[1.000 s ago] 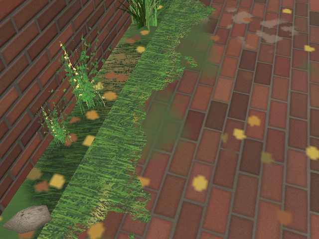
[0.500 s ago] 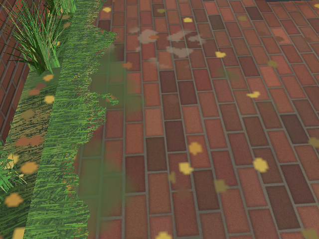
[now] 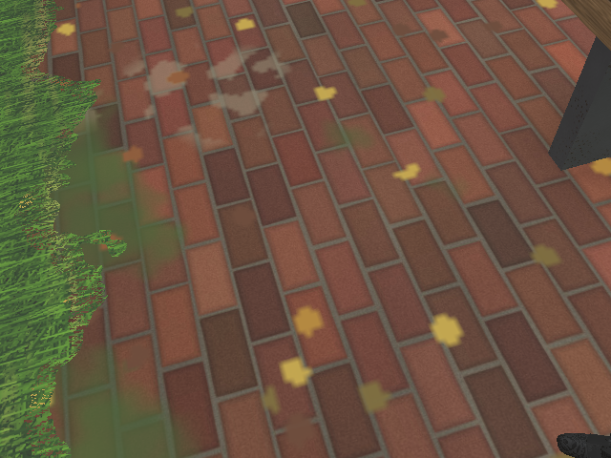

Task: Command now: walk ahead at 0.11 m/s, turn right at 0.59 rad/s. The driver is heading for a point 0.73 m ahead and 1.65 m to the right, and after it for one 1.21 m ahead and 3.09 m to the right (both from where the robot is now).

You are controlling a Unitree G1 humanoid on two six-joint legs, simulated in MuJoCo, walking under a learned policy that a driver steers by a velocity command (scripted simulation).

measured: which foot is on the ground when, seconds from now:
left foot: up 0.00-0.16, down 0.18-0.58, up 0.60-1.00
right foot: down 0.00-0.18, up 0.20-0.58, down 0.60-1.00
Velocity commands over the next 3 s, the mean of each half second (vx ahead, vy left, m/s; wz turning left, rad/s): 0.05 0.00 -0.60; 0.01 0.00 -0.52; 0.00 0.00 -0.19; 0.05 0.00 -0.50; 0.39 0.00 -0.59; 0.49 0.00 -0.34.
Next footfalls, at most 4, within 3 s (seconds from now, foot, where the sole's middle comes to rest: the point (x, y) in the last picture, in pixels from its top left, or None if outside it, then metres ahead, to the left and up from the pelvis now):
0.18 left None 0.19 0.14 -0.78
0.60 right None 0.06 -0.11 -0.78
1.08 left None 0.18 0.09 -0.78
1.66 right None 0.02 -0.13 -0.78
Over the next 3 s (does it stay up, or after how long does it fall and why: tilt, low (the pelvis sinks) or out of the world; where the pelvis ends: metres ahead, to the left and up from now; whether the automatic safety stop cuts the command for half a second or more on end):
stays up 0.18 -0.46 0.00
